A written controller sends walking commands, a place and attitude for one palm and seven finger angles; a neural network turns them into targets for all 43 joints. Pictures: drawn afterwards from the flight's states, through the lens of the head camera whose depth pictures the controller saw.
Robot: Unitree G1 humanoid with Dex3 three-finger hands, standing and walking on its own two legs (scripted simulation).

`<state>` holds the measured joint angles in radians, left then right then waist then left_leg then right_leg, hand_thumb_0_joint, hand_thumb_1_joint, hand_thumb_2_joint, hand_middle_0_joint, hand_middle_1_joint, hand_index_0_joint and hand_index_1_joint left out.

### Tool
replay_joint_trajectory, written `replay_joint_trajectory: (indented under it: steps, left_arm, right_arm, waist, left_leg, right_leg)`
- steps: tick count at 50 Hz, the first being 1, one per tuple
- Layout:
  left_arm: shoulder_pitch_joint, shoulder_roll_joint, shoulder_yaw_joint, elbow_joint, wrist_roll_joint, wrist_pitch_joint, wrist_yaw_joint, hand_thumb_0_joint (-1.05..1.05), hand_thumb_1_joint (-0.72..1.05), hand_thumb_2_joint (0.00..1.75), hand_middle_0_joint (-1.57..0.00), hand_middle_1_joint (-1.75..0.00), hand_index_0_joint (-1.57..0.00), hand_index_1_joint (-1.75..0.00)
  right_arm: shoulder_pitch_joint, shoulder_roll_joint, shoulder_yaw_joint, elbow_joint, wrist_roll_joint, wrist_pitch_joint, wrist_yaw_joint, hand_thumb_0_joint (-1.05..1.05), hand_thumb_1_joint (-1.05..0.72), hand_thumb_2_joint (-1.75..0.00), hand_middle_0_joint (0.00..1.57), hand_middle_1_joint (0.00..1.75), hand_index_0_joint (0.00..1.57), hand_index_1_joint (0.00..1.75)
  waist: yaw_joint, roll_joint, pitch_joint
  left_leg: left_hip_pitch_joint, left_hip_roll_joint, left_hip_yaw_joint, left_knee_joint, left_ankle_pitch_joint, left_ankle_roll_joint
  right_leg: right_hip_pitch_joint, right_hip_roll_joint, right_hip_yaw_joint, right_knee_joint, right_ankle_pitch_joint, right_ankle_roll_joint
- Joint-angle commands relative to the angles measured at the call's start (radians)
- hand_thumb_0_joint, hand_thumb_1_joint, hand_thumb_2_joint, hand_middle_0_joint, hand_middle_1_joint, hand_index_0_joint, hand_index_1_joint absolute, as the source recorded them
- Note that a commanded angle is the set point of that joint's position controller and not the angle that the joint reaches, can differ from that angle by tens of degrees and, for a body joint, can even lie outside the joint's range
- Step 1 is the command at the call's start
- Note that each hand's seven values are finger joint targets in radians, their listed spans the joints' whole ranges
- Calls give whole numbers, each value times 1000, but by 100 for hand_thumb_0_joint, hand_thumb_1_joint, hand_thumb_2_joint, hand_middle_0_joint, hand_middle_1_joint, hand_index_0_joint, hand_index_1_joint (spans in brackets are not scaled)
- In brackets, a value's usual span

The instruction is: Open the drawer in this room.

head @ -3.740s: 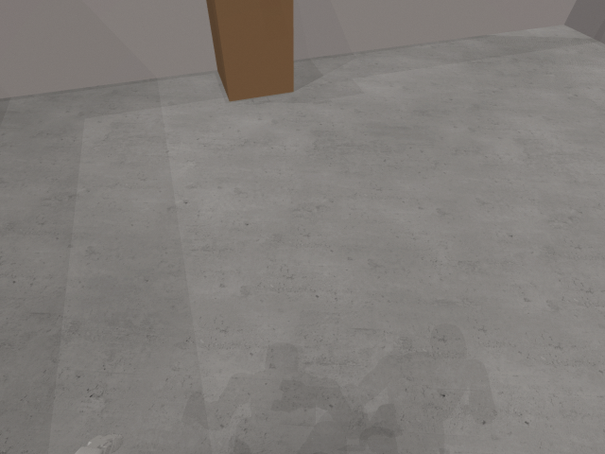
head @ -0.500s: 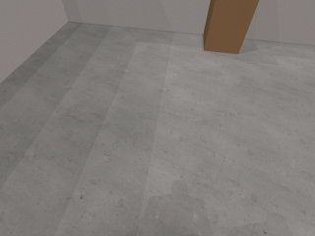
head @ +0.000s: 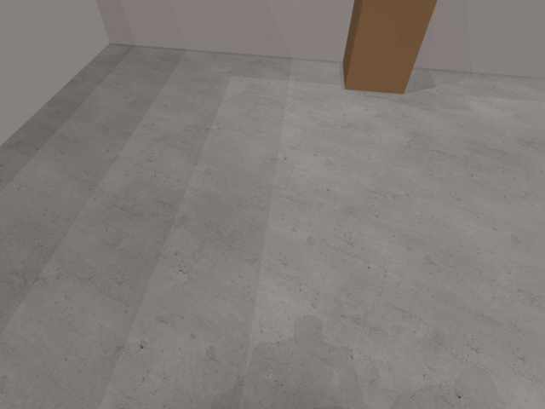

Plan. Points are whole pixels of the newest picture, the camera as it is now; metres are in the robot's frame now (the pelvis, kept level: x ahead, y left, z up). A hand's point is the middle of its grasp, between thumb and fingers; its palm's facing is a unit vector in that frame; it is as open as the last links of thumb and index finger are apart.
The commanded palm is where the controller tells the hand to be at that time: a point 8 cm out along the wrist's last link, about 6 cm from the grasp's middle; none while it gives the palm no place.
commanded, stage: turn or walk to find it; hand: left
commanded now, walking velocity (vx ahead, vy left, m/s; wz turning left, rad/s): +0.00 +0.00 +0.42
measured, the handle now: out of the picture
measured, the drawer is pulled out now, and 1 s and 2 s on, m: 0.00 0.00 0.00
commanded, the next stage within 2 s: stand and wait in 0.18 s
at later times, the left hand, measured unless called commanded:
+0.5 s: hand out of the picture -0.01 +0.18 -0.18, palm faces +0.11 -0.97 -0.20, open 7.4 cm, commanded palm none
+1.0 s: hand out of the picture +0.03 +0.21 -0.17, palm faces +0.06 -0.96 -0.27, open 7.4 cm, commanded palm none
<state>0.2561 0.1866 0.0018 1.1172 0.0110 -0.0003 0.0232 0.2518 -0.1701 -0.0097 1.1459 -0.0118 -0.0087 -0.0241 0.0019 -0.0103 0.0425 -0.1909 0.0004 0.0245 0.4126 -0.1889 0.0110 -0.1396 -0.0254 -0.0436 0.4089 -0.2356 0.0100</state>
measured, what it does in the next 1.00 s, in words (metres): stands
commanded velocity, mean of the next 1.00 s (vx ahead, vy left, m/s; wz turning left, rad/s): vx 0.00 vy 0.00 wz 0.08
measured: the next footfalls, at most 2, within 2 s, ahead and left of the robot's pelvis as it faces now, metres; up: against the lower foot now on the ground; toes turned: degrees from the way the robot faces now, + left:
none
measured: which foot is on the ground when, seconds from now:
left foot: down 0.00-1.00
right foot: down 0.00-1.00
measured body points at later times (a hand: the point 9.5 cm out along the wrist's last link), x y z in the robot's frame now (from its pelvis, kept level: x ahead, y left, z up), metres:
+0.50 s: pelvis +0.00 +0.00 -0.01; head +0.02 +0.01 +0.44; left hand -0.01 +0.23 -0.17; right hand +0.06 -0.23 -0.16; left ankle +0.02 +0.11 -0.74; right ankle -0.01 -0.12 -0.74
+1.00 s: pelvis +0.01 -0.01 +0.00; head +0.02 -0.01 +0.45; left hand +0.03 +0.26 -0.15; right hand +0.07 -0.28 -0.15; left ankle +0.02 +0.11 -0.74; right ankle -0.01 -0.12 -0.74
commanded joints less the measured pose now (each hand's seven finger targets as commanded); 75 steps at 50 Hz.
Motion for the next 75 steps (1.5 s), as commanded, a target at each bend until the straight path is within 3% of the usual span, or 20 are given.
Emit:
replay_joint_trajectory:
  steps: [1,8,14,16,18,20,26,44,50,55,61,69,71,74,75]
  left_arm:
    - [46,112,24,-37,2,-9,8,0,90,90,-20,-30,-20,-30]
    - [46,115,47,-83,6,14,13,0,90,90,-20,-30,-20,-30]
    - [32,121,47,-103,6,8,14,0,90,90,-20,-30,-20,-30]
    - [19,115,44,-102,5,8,14,0,90,90,-20,-30,-20,-30]
    - [45,94,36,-88,6,7,14,0,90,90,-20,-30,-20,-30]
    - [52,93,34,-75,7,6,14,0,90,90,-20,-30,-20,-30]
    - [52,112,27,-49,5,-8,10,0,90,90,-20,-30,-20,-30]
    - [-35,220,42,-48,2,-22,-2,0,90,90,-20,-30,-20,-30]
    - [-79,268,50,-64,0,-24,-6,0,90,90,-20,-30,-20,-30]
    - [-55,210,42,-76,-2,8,5,0,90,90,-20,-30,-20,-30]
    - [-85,234,40,-90,-1,2,0,0,90,90,-20,-30,-20,-30]
    - [-83,243,43,-78,-1,-11,-1,0,90,90,-20,-30,-20,-30]
    - [-93,257,44,-72,0,-19,-5,0,90,90,-20,-30,-20,-30]
    - [-60,179,35,-64,-1,2,-3,0,90,90,-20,-30,-20,-30]
    - [-48,173,32,-60,-2,4,-3,0,90,90,-20,-30,-20,-30]
  right_arm:
    - [28,-128,-17,-43,1,-9,-1,0,-90,-90,20,30,20,30]
    - [16,-143,-31,-108,-4,16,7,0,-90,-90,20,30,20,30]
    - [38,-113,-28,-128,-7,17,9,0,-90,-90,20,30,20,30]
    - [44,-116,-24,-121,-7,12,9,0,-90,-90,20,30,20,30]
    - [19,-132,-24,-120,-2,7,6,0,-90,-90,20,30,20,30]
    - [7,-137,-22,-116,-2,3,3,0,-90,-90,20,30,20,30]
    - [-9,-143,-18,-103,1,-4,1,0,-90,-90,20,30,20,30]
    - [-76,-239,-22,-81,2,-15,2,0,-90,-90,20,30,20,30]
    - [-103,-282,-22,-86,1,-18,5,0,-90,-90,20,30,20,30]
    - [-75,-197,-4,-104,-6,12,12,0,-90,-90,20,30,20,30]
    - [-75,-240,-8,-110,-3,7,12,0,-90,-90,20,30,20,30]
    - [-82,-254,-17,-101,2,-6,7,0,-90,-90,20,30,20,30]
    - [-101,-276,-22,-93,3,-13,3,0,-90,-90,20,30,20,30]
    - [-58,-186,-9,-80,1,-1,-5,0,-90,-90,20,30,20,30]
    - [-49,-180,-7,-76,1,1,-6,0,-90,-90,20,30,20,30]
  waist:
    - [7,10,34]
    - [14,42,7]
    - [-3,-40,-51]
    - [-7,15,-52]
    - [8,67,-42]
    - [13,64,-26]
    - [6,16,-23]
    - [11,0,-11]
    - [13,23,-46]
    - [20,-6,-29]
    - [14,21,-38]
    - [10,22,-63]
    - [9,13,-39]
    - [0,14,-25]
    - [0,13,-30]
  left_leg:
    - [-54,97,-118,-92,13,13]
    - [-166,100,-179,-30,5,28]
    - [-126,59,-128,69,58,10]
    - [-106,77,-160,34,95,15]
    - [-102,110,-209,-15,97,36]
    - [-134,112,-219,-44,61,38]
    - [-73,86,-166,-26,108,22]
    - [-17,94,-148,-65,131,15]
    - [-2,102,-148,-60,184,12]
    - [-100,88,-126,5,170,-10]
    - [-73,97,-168,-15,188,2]
    - [-31,97,-167,-24,209,7]
    - [0,100,-159,-44,174,10]
    - [5,107,-121,-17,177,-2]
    - [3,106,-117,-21,163,-3]
  right_leg:
    - [-42,-93,77,-83,-23,-24]
    - [-51,-106,34,6,-69,-17]
    - [-71,-159,71,-17,-52,-46]
    - [-73,-129,40,19,-42,-33]
    - [-66,-90,9,36,-29,-11]
    - [-29,-82,11,25,-22,-7]
    - [-31,-111,40,-36,20,-19]
    - [15,-117,54,-106,34,-34]
    - [56,-128,52,-100,103,-39]
    - [58,-164,41,-64,80,-30]
    - [38,-132,30,-47,54,-26]
    - [60,-128,30,-65,85,-31]
    - [34,-122,45,-99,69,-36]
    - [6,-118,63,-78,123,-31]
    - [6,-116,60,-77,111,-29]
